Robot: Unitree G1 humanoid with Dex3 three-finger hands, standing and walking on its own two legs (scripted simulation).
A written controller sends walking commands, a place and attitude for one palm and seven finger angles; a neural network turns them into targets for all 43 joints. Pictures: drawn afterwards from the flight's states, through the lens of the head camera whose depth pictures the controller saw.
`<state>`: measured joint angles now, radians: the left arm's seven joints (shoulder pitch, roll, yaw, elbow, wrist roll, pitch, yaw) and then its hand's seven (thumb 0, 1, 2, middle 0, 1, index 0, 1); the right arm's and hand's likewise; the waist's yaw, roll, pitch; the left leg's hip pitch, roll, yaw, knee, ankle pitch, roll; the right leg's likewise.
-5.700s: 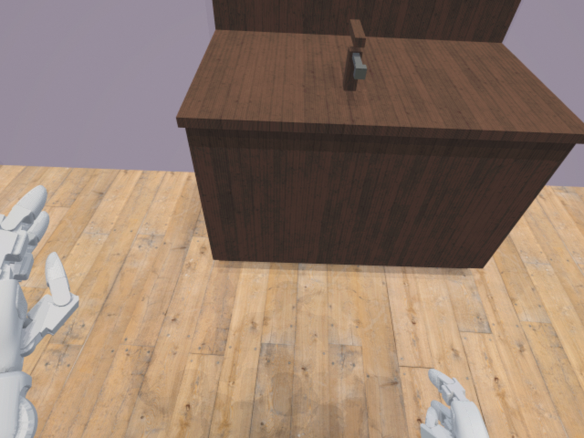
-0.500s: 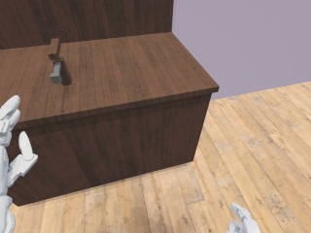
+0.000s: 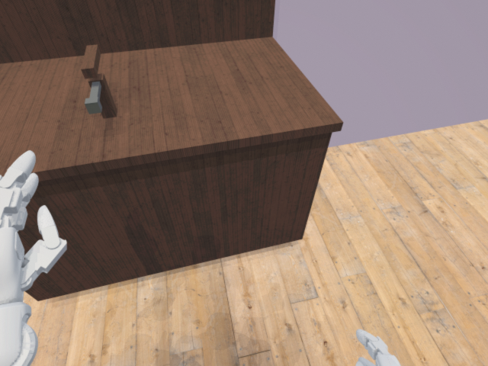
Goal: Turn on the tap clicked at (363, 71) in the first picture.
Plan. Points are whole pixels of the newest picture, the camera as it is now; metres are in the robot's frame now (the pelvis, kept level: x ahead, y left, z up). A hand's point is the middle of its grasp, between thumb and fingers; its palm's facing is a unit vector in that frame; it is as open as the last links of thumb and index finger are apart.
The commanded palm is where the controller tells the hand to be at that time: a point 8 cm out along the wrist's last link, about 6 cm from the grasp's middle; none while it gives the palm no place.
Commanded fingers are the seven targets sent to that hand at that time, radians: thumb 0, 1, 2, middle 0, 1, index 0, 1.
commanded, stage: come to a stop and stand still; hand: left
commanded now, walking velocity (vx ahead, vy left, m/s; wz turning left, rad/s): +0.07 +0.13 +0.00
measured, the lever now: (93, 105) +0.63 +0.41 +0.09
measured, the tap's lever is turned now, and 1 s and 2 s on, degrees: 0 0 0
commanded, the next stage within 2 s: look again from close up in 0.14 s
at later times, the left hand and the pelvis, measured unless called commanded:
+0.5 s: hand (57, 231) +0.24 +0.26 +0.16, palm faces +0.25 -0.89 -0.39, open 7.4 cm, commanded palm +0.17 +0.32 +0.18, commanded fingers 0.00 0.90 0.90 -0.20 -0.30 -0.20 -0.30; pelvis +0.00 +0.05 +0.00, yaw -4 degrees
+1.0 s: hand out of the picture +0.19 +0.32 +0.17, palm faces +0.41 -0.87 -0.28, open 7.4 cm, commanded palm +0.14 +0.35 +0.18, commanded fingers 0.00 0.90 0.90 -0.20 -0.30 -0.20 -0.30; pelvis -0.03 +0.08 -0.01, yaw -3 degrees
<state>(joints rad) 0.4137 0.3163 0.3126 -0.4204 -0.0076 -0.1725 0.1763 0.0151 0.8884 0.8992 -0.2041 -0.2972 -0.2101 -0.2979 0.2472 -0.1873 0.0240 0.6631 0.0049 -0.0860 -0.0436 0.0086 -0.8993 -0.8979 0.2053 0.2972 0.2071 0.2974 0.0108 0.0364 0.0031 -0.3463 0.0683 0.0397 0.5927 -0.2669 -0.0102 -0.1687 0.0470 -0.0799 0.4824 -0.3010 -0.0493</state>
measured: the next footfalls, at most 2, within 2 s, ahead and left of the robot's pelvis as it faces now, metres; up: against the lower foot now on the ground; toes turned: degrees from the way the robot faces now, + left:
left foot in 1.00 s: +0.02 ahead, +0.20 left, +0.00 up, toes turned -3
right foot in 1.26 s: +0.09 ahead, +0.00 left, +0.00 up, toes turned -11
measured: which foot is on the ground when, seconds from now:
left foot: down 0.00-0.84, up 0.86-0.98, down 1.00-1.00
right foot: down 0.00-1.00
